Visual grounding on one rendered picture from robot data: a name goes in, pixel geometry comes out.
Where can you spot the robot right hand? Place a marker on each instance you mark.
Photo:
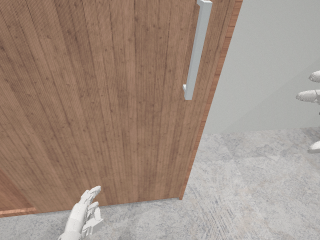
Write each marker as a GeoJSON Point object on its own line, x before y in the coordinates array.
{"type": "Point", "coordinates": [312, 96]}

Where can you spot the robot left hand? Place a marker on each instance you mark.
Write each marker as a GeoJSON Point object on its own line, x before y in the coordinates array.
{"type": "Point", "coordinates": [79, 218]}

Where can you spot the wardrobe door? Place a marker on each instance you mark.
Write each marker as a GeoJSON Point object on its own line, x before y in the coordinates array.
{"type": "Point", "coordinates": [11, 197]}
{"type": "Point", "coordinates": [91, 94]}

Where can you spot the handle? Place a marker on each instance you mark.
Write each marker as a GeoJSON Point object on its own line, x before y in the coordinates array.
{"type": "Point", "coordinates": [200, 34]}

